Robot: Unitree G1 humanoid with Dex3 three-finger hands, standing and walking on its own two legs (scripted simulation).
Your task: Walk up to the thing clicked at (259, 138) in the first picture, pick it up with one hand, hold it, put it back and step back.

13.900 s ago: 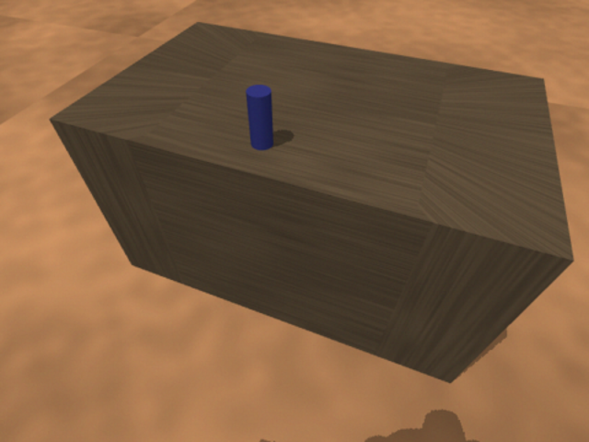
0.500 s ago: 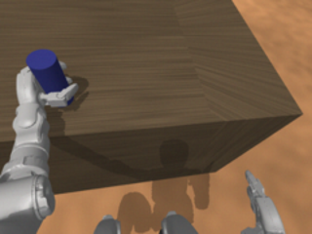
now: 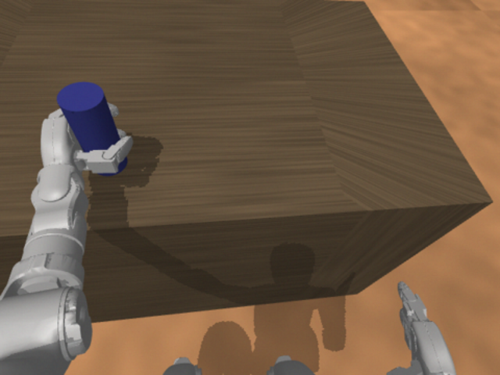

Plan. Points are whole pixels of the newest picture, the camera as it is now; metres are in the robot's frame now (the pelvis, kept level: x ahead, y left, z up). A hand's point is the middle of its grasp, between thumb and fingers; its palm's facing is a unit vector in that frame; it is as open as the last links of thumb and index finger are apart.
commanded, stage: settle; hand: left
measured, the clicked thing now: (97, 133) +0.47 +0.21 +0.10
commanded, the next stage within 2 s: lift in 0.50 s
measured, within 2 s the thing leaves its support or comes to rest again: neither
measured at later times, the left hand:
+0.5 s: hand (105, 128) +0.47 +0.19 +0.11, palm faces +0.16 -0.99 -0.03, open 7.8 cm
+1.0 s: hand (99, 117) +0.45 +0.18 +0.15, palm faces +0.17 -0.99 -0.03, open 7.8 cm
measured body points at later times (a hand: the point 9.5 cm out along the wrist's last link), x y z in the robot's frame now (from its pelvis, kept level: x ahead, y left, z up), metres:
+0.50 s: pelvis +0.00 +0.00 +0.01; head +0.07 +0.01 +0.46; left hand +0.46 +0.24 +0.11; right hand +0.15 -0.26 -0.02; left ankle +0.01 +0.11 -0.68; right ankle -0.01 -0.14 -0.68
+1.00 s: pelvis +0.01 +0.00 +0.02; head +0.04 +0.00 +0.47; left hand +0.44 +0.24 +0.16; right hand +0.16 -0.27 -0.01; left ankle +0.01 +0.11 -0.68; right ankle -0.01 -0.14 -0.68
